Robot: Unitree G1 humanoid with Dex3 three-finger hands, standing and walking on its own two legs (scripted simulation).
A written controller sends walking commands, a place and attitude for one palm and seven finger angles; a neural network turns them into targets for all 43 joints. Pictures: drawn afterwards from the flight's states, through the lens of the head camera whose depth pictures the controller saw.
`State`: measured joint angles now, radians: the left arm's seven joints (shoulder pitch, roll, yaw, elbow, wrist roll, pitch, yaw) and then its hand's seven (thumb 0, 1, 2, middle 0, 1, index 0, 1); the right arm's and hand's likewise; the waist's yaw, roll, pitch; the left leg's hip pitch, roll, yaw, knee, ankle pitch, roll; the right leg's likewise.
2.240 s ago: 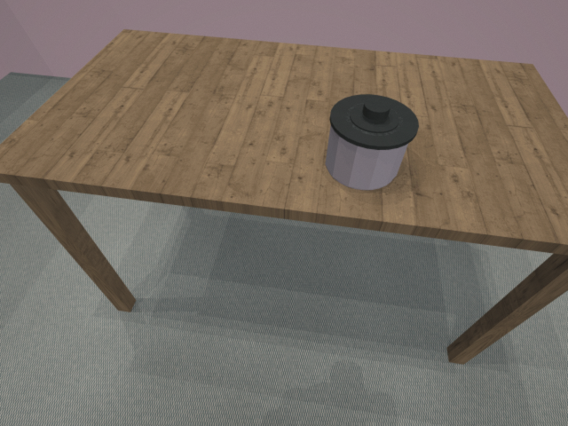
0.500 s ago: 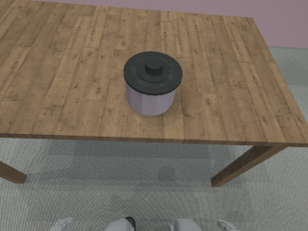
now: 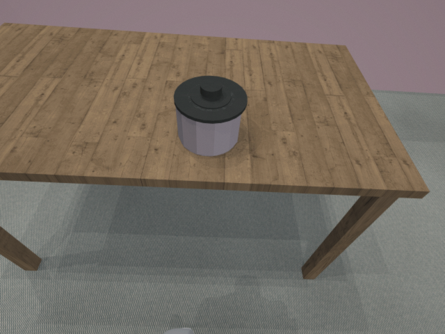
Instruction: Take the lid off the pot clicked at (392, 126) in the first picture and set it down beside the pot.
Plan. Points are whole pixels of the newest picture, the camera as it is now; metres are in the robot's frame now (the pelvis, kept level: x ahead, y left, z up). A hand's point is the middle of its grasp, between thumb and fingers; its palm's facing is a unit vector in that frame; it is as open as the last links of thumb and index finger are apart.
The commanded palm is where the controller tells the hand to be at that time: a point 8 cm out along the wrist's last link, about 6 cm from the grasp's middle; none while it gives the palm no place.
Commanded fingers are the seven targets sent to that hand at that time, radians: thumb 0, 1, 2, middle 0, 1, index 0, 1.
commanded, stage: come to a stop and stand still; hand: left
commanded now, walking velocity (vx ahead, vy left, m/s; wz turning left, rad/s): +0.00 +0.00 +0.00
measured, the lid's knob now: (211, 88) +0.57 +0.07 +0.13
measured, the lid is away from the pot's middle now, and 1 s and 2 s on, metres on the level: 0.00 0.00 0.00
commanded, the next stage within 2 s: none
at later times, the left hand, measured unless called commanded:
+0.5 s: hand out of the picture -0.09 +0.21 -0.17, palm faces +0.08 -0.98 -0.16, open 7.4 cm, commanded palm none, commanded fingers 0.00 0.90 0.90 -0.20 -0.30 -0.20 -0.30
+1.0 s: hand out of the picture -0.14 +0.23 -0.21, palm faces +0.08 -0.99 -0.08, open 7.4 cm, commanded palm none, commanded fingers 0.00 0.90 0.90 -0.20 -0.30 -0.20 -0.30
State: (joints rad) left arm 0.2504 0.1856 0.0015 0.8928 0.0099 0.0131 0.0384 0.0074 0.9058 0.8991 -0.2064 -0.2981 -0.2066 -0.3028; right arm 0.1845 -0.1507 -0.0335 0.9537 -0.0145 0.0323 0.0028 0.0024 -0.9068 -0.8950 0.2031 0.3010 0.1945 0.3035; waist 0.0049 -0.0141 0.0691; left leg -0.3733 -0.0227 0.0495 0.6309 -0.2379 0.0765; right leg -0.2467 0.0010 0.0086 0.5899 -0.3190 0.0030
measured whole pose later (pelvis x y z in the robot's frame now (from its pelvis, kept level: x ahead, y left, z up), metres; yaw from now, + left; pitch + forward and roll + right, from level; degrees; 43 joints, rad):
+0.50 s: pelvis -0.04 +0.03 +0.01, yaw +2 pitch -2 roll -3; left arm 0.41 0.19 0.01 1.05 0.02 0.01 0.03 0.01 0.91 0.90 -0.20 -0.30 -0.20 -0.30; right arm 0.20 -0.16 -0.05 1.04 -0.01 0.02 0.00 0.00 -0.92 -0.89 0.21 0.30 0.20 0.30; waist 0.02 -0.02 0.03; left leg -0.35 -0.07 0.03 0.48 -0.12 0.10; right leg -0.24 -0.03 0.01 0.48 -0.26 0.01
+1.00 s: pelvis -0.10 +0.08 -0.01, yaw +1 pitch -5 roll -6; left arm 0.37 0.14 0.05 1.10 0.02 0.05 0.03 0.01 0.91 0.90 -0.20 -0.30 -0.20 -0.30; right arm 0.27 -0.13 -0.07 1.03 -0.02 0.01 -0.02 0.00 -0.92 -0.89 0.20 0.30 0.20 0.30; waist 0.00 -0.01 0.05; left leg -0.45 -0.06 0.08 0.62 -0.13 0.12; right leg -0.40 -0.01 0.05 0.83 -0.41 -0.01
